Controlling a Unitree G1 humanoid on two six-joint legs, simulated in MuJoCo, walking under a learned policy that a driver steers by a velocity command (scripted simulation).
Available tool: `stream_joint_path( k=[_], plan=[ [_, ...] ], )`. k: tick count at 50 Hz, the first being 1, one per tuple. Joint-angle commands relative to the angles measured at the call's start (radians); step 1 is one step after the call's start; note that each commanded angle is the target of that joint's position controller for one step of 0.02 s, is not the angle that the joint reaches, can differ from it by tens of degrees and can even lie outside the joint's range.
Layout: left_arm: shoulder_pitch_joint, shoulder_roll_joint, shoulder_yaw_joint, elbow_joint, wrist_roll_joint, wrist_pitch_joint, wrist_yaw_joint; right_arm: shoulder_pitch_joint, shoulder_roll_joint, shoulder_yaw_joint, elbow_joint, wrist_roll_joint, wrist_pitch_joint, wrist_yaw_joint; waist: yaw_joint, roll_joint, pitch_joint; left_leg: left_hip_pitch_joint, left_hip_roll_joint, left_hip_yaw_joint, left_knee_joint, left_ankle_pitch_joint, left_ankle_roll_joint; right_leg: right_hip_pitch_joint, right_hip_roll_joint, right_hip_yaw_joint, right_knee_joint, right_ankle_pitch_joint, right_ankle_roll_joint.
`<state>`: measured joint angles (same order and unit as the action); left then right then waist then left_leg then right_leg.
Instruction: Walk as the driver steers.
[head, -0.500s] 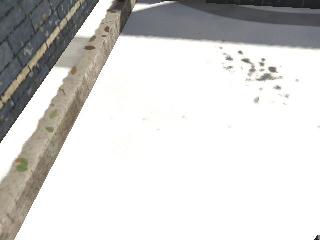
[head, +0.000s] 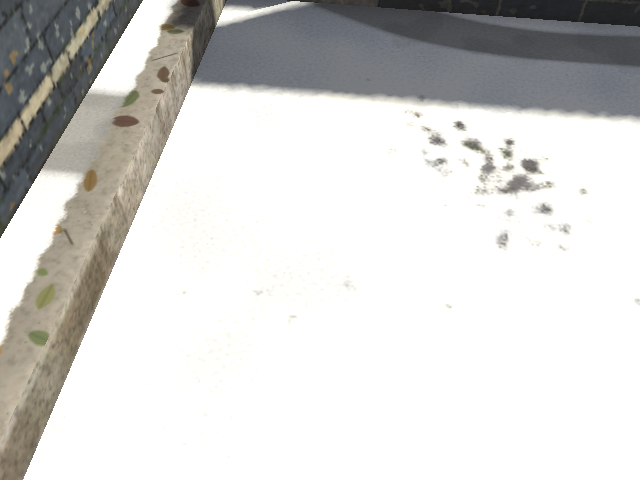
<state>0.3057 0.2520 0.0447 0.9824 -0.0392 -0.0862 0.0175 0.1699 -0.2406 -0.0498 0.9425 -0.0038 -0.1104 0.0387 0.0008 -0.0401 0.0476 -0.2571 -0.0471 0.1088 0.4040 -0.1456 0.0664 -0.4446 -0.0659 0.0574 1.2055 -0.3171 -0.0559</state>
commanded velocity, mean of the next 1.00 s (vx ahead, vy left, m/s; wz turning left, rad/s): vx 0.49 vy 0.00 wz -0.50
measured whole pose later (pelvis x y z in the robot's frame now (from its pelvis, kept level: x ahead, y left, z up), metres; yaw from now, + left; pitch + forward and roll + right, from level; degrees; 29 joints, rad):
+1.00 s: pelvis +0.57 -0.11 -0.01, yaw -32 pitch +2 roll +1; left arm 0.33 0.29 0.06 0.75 -0.02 -0.04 0.02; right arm 0.15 -0.27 -0.06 0.79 -0.01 -0.12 0.02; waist 0.01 -0.03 0.02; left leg -0.36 -0.03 0.01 0.49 -0.16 0.02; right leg -0.39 0.05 0.12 1.17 -0.44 -0.02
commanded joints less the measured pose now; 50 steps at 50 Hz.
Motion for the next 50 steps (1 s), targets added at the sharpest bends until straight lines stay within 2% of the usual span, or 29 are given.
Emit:
stream_joint_path(
  k=[1, 5, 9, 14, 15, 17, 18, 19, 20, 21, 22, 23, 24, 25, 26, 29, 31, 33, 35, 39, 42, 43, 44, 45, 46, 47, 48, 49, 50],
  plan=[
    [0.102, 0.031, 0.021, -0.027, 0.001, 0.028, 0.007, -0.006, -0.075, -0.014, -0.020, -0.006, -0.027, -0.004, 0.030, 0.113, -0.015, 0.020, 0.284, -0.219, -0.301, 0.033, 0.135, -0.085, -0.086, 0.059, -0.021, 0.060, -0.004],
    [-0.037, 0.052, 0.032, -0.097, 0.014, 0.032, 0.002, 0.038, -0.121, -0.024, 0.002, -0.015, -0.026, -0.032, 0.014, 0.075, 0.027, 0.077, 0.288, -0.124, -0.330, 0.102, 0.138, -0.249, -0.082, 0.086, -0.183, 0.247, 0.020],
    [-0.177, 0.032, 0.021, -0.151, 0.020, 0.017, -0.028, 0.079, -0.149, -0.025, 0.002, -0.008, -0.015, -0.053, -0.031, 0.059, 0.040, 0.135, 0.267, -0.006, -0.329, 0.179, 0.106, -0.240, -0.062, -0.005, -0.418, 0.413, 0.027],
    [-0.330, 0.017, 0.005, -0.249, 0.018, 0.017, -0.065, 0.189, -0.175, -0.033, 0.029, 0.009, 0.025, -0.059, -0.085, 0.047, 0.070, 0.352, 0.322, 0.051, -0.239, 0.308, 0.095, -0.318, -0.038, -0.084, -0.558, 0.327, 0.000],
    [-0.338, 0.024, 0.007, -0.266, 0.015, 0.017, -0.074, 0.188, -0.183, -0.035, 0.026, 0.012, 0.034, -0.059, -0.077, 0.058, 0.064, 0.381, 0.332, 0.063, -0.203, 0.388, 0.087, -0.305, -0.025, -0.103, -0.573, 0.280, -0.012],
    [-0.297, 0.059, 0.023, -0.285, 0.012, 0.021, -0.085, 0.158, -0.212, -0.043, 0.006, 0.012, 0.050, -0.064, -0.030, 0.106, 0.006, 0.405, 0.336, 0.096, -0.075, 0.729, 0.063, -0.182, 0.038, -0.164, -0.578, 0.183, -0.048],
    [-0.217, 0.091, 0.040, -0.276, 0.010, 0.024, -0.087, 0.142, -0.224, -0.047, -0.005, 0.011, 0.059, -0.069, 0.020, 0.132, -0.049, 0.397, 0.331, 0.110, 0.052, 0.884, 0.051, -0.070, 0.080, -0.189, -0.572, 0.140, -0.072],
    [-0.078, 0.140, 0.068, -0.248, 0.007, 0.026, -0.082, 0.121, -0.228, -0.047, -0.017, 0.014, 0.066, -0.073, 0.099, 0.131, -0.124, 0.337, 0.307, 0.128, 0.243, 0.917, 0.026, 0.126, 0.122, -0.194, -0.623, 0.171, -0.106],
    [0.096, 0.220, 0.108, -0.209, 0.008, 0.033, -0.063, 0.117, -0.218, -0.041, -0.037, 0.010, 0.062, -0.075, 0.179, 0.069, -0.215, 0.125, 0.267, 0.129, 0.522, 0.697, -0.018, 0.433, 0.077, -0.064, -0.674, 0.188, -0.158],
    [0.120, 0.334, 0.130, -0.204, 0.006, 0.036, -0.048, 0.216, -0.051, 0.009, -0.088, -0.022, 0.031, -0.051, 0.071, -0.204, -0.307, -0.357, 0.069, 0.080, 0.905, -0.269, -0.084, 0.814, -0.204, 0.482, -0.714, 0.097, -0.343],
    [0.153, 0.273, 0.107, -0.230, 0.023, 0.025, -0.047, 0.134, -0.114, 0.003, -0.114, 0.016, -0.022, -0.035, 0.115, -0.118, -0.447, -0.498, 0.001, -0.170, 1.051, -0.445, -0.071, 0.906, -0.296, 0.803, -0.890, 0.023, -0.409],
    [0.119, 0.210, 0.089, -0.226, 0.035, 0.015, -0.046, 0.015, -0.165, -0.013, -0.150, 0.054, -0.050, -0.026, 0.137, -0.071, -0.311, -0.592, 0.063, -0.211, 1.034, -0.352, -0.038, 0.835, -0.256, 0.645, -0.913, 0.091, -0.339],
    [0.045, 0.172, 0.079, -0.239, 0.028, 0.007, -0.045, -0.003, -0.157, -0.008, -0.157, 0.050, -0.060, -0.028, 0.090, 0.005, -0.216, -0.566, 0.111, -0.206, 0.942, -0.261, -0.024, 0.680, -0.210, 0.500, -0.911, 0.181, -0.298],
    [-0.034, 0.139, 0.068, -0.260, 0.026, 0.006, -0.046, 0.002, -0.159, -0.016, -0.143, 0.028, -0.057, -0.036, 0.040, 0.059, -0.150, -0.493, 0.144, -0.199, 0.848, -0.218, -0.032, 0.521, -0.167, 0.395, -0.925, 0.288, -0.269],
    [-0.079, 0.115, 0.059, -0.278, 0.035, 0.004, -0.043, 0.026, -0.170, -0.025, -0.139, 0.016, -0.043, -0.038, 0.002, 0.046, -0.126, -0.412, 0.168, -0.205, 0.793, -0.189, -0.042, 0.414, -0.138, 0.334, -0.948, 0.358, -0.256],
    [-0.080, 0.146, 0.063, -0.287, 0.028, 0.001, -0.030, 0.033, -0.137, -0.026, -0.155, -0.007, -0.005, -0.039, -0.032, 0.039, -0.088, -0.343, 0.167, -0.177, 0.655, -0.137, -0.096, 0.263, -0.100, 0.253, -0.992, 0.454, -0.258],
    [-0.047, 0.177, 0.073, -0.283, 0.025, 0.003, -0.015, -0.047, -0.118, -0.019, -0.187, -0.014, 0.004, -0.044, -0.013, 0.024, -0.058, -0.355, 0.147, -0.159, 0.509, -0.029, -0.126, 0.215, -0.070, 0.206, -1.002, 0.453, -0.244],
    [-0.019, 0.182, 0.075, -0.279, 0.020, 0.010, -0.006, -0.129, -0.100, -0.011, -0.210, -0.011, 0.002, -0.043, 0.019, -0.004, -0.044, -0.320, 0.113, -0.152, 0.333, 0.116, -0.133, 0.186, -0.026, 0.168, -0.990, 0.381, -0.204],
    [0.011, 0.185, 0.076, -0.273, 0.019, 0.015, -0.004, -0.194, -0.091, -0.006, -0.232, -0.002, -0.003, -0.037, 0.050, -0.033, -0.041, -0.267, 0.078, -0.143, 0.201, 0.225, -0.129, 0.171, -0.011, 0.169, -0.977, 0.300, -0.171],
    [0.058, 0.173, 0.074, -0.256, 0.012, 0.024, 0.000, -0.243, -0.136, -0.018, -0.266, 0.013, -0.015, -0.023, 0.062, -0.058, -0.046, -0.236, 0.061, -0.187, 0.095, 0.212, -0.104, 0.263, -0.058, 0.274, -0.897, 0.213, -0.148],
    [0.037, 0.172, 0.074, -0.269, 0.018, 0.035, 0.008, -0.172, -0.172, -0.035, -0.253, 0.014, -0.032, -0.016, 0.013, -0.097, -0.061, -0.148, 0.055, -0.182, 0.057, 0.090, -0.063, 0.318, -0.078, 0.348, -0.799, 0.245, -0.127],
    [0.025, 0.148, 0.066, -0.278, 0.021, 0.038, 0.008, -0.082, -0.192, -0.049, -0.229, 0.009, -0.038, -0.020, -0.035, -0.094, -0.104, -0.018, 0.056, -0.169, 0.023, 0.090, -0.037, 0.303, -0.036, 0.333, -0.713, 0.292, -0.102],
    [0.020, 0.093, 0.043, -0.293, 0.032, 0.035, 0.003, 0.055, -0.234, -0.062, -0.210, -0.009, -0.043, -0.025, -0.095, -0.035, -0.226, 0.205, 0.173, -0.262, 0.049, 0.067, 0.020, 0.226, 0.018, 0.263, -0.490, 0.254, -0.067],
    [0.153, 0.031, 0.025, -0.311, 0.012, 0.025, 0.003, 0.189, -0.322, -0.085, -0.182, -0.027, -0.032, -0.028, -0.066, 0.241, -0.375, 0.574, 0.396, -0.668, -0.002, -0.112, 0.179, -0.107, 0.161, 0.125, -0.147, -0.034, 0.013],
    [0.197, 0.084, 0.025, -0.299, -0.003, 0.020, 0.005, 0.214, -0.266, -0.076, -0.159, 0.002, -0.026, -0.017, -0.063, 0.349, -0.371, 0.615, 0.467, -0.933, -0.105, -0.348, 0.223, -0.292, 0.136, 0.129, 0.034, -0.274, 0.027],
    [0.125, 0.159, 0.042, -0.289, -0.006, 0.022, 0.004, 0.162, -0.186, -0.055, -0.174, 0.013, -0.021, -0.016, -0.080, 0.222, -0.228, 0.499, 0.427, -0.820, -0.128, -0.418, 0.183, -0.349, 0.090, 0.149, 0.102, -0.196, 0.028],
    [0.036, 0.167, 0.044, -0.304, 0.007, 0.026, 0.007, 0.097, -0.155, -0.043, -0.189, 0.003, -0.012, -0.017, -0.074, 0.135, -0.130, 0.359, 0.387, -0.665, -0.124, -0.243, 0.154, -0.325, 0.061, 0.111, 0.103, -0.129, 0.035],
    [-0.019, 0.157, 0.046, -0.320, 0.025, 0.025, 0.009, 0.045, -0.134, -0.033, -0.188, -0.008, -0.007, -0.015, -0.052, 0.098, -0.059, 0.228, 0.348, -0.548, -0.129, 0.009, 0.150, -0.288, 0.044, 0.100, 0.050, -0.093, 0.041],
    [-0.021, 0.148, 0.050, -0.323, 0.033, 0.028, 0.009, 0.021, -0.117, -0.024, -0.186, -0.017, -0.009, -0.016, -0.021, 0.110, -0.054, 0.161, 0.320, -0.457, -0.123, 0.240, 0.144, -0.229, 0.021, 0.096, 0.001, -0.082, 0.044]
  ],
)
